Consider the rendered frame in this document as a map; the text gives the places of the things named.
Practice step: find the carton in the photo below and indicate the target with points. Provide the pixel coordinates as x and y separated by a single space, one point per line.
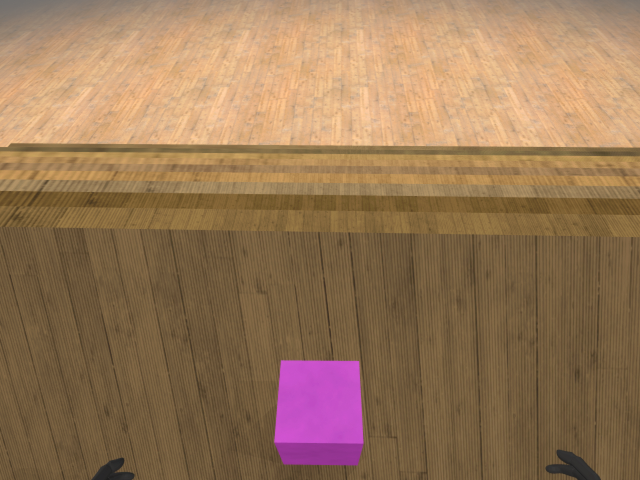
319 413

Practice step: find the robot right hand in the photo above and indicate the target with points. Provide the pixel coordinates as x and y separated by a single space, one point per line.
577 467

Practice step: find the robot left hand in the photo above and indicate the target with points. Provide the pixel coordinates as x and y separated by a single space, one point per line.
106 472

